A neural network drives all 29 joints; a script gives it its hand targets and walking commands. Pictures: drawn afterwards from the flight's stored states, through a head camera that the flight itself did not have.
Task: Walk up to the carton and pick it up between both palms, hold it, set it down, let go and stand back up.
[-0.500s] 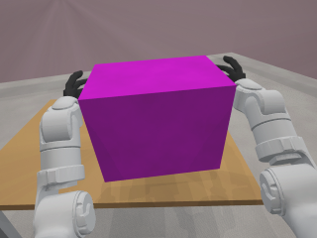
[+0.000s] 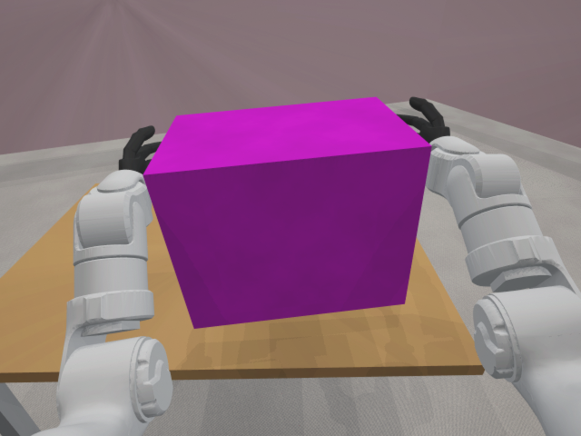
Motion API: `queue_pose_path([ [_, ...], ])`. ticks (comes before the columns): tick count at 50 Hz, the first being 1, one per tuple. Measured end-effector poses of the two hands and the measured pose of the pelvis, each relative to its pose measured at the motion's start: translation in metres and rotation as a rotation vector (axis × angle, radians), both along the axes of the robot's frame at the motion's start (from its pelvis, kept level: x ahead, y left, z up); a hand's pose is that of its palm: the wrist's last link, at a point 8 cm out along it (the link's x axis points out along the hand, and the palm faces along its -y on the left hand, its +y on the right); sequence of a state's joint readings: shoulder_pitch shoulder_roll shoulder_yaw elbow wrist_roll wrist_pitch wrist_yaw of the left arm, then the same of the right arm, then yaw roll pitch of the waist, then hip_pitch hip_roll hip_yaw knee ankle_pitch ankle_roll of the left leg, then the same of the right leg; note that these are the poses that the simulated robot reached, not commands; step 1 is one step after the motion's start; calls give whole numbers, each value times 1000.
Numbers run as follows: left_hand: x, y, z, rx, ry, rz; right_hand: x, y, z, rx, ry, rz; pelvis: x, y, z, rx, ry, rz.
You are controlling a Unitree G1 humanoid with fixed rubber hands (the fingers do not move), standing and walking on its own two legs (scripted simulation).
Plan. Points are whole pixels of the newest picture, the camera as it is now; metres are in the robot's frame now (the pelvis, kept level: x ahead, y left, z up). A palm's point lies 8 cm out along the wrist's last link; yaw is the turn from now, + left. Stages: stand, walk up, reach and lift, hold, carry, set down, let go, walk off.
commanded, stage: hold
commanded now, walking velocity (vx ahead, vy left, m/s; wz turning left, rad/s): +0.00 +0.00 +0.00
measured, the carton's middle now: (288, 208) +0.37 +0.01 +0.23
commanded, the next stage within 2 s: set down in 0.72 s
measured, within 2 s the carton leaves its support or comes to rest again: neither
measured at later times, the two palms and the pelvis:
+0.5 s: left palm (134, 184) +0.36 +0.20 +0.28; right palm (427, 154) +0.37 -0.17 +0.30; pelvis +0.00 +0.01 +0.00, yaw +0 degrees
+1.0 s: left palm (126, 173) +0.36 +0.21 +0.29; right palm (423, 141) +0.38 -0.17 +0.32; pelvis +0.00 +0.00 +0.00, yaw +1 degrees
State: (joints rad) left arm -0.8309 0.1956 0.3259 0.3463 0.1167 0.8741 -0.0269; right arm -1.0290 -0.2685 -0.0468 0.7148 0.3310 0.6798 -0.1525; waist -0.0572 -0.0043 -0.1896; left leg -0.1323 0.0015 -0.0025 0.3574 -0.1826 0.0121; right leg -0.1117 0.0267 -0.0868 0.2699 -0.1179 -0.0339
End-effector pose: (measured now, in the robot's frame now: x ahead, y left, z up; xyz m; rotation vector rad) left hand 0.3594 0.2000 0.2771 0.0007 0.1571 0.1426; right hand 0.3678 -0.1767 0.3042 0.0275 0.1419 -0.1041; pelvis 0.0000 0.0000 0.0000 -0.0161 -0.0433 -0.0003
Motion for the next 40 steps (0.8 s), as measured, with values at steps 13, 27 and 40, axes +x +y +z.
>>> queue_pose_path([
  [13, 3, 4, -2, 3, 6, -3, 2, 4, -1, 2, 6, -2, 2, 3, 0, -2, 6, 6],
  [27, 1, 3, -3, 18, -7, 1, 2, 2, -5, 5, -7, 3, 5, 7, 0, -5, -1, 2],
  [40, 0, 3, -7, -10, 5, 4, 0, 3, -9, -37, 4, 4, 0, 6, 0, -4, 3, -1],
])
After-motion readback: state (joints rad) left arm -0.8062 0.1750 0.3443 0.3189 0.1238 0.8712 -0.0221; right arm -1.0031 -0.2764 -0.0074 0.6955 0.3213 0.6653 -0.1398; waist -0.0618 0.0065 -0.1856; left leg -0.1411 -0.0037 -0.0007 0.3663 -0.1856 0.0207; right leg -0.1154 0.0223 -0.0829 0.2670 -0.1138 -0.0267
